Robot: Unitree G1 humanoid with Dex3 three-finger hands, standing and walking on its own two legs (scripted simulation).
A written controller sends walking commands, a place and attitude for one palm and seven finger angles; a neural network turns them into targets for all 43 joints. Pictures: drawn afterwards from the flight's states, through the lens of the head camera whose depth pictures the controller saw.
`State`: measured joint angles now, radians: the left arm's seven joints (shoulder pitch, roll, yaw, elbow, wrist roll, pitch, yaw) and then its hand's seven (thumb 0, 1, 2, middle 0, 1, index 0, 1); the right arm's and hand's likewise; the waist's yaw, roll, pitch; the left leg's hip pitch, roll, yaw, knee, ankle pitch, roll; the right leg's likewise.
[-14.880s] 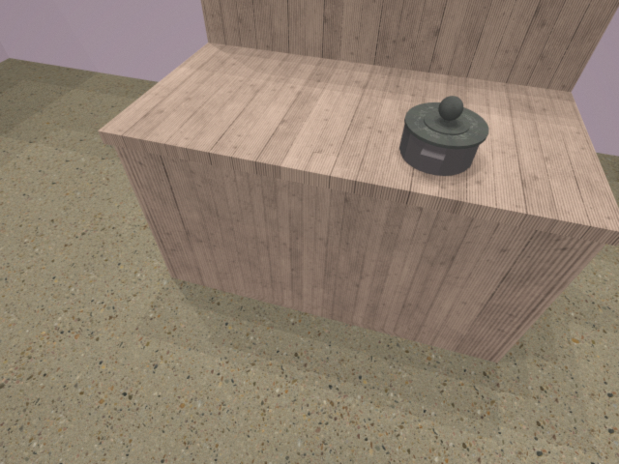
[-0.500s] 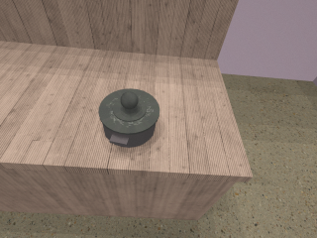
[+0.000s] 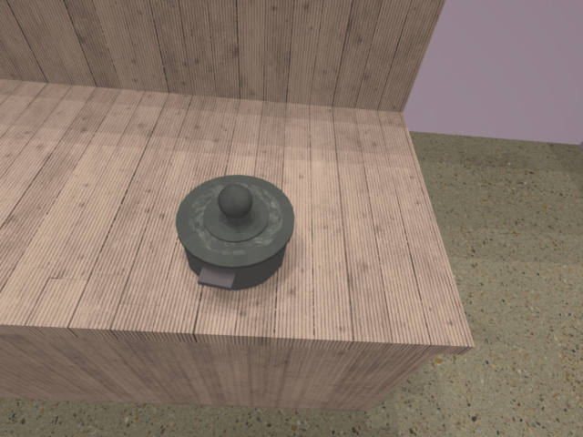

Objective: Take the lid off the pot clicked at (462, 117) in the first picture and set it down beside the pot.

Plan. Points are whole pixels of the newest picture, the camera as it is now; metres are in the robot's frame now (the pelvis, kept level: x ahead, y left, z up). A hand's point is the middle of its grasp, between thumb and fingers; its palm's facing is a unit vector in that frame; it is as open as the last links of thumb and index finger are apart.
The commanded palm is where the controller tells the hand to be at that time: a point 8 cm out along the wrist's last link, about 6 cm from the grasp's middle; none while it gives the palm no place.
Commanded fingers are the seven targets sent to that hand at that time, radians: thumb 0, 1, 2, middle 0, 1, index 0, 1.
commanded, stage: come to a stop and stand still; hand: left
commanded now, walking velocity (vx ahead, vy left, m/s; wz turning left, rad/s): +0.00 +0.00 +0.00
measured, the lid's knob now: (235, 201) +0.44 +0.12 +0.05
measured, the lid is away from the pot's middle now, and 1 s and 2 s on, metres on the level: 0.00 0.00 0.00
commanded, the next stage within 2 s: look again from close up in 0.06 s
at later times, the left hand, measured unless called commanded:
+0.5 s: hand out of the picture +0.01 +0.18 -0.18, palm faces +0.02 -0.97 -0.25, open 7.4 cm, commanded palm none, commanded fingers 0.00 0.90 0.90 -0.20 -0.30 -0.20 -0.30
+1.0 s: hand out of the picture +0.00 +0.12 -0.18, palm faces -0.01 -0.98 -0.17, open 7.4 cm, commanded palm none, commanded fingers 0.00 0.90 0.90 -0.20 -0.30 -0.20 -0.30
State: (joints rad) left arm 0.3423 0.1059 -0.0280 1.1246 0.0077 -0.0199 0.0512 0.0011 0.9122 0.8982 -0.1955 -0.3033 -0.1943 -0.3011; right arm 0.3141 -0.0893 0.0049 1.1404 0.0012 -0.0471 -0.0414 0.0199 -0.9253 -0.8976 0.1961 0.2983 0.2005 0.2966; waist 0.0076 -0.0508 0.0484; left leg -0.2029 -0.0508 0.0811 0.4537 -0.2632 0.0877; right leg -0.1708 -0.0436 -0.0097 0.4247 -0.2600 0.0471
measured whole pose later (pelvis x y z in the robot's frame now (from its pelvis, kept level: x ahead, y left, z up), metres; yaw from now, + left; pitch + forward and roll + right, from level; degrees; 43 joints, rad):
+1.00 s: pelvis +0.01 -0.04 +0.00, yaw -1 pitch +0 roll +0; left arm 0.32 0.14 -0.03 1.07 0.01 -0.02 0.04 0.00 0.91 0.90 -0.20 -0.30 -0.20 -0.30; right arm 0.28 -0.15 0.01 1.11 -0.01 -0.03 -0.02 0.01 -0.91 -0.90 0.20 0.30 0.20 0.30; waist 0.00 -0.01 0.04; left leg -0.19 -0.01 0.08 0.46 -0.28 0.03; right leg -0.18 0.00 -0.01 0.48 -0.30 -0.01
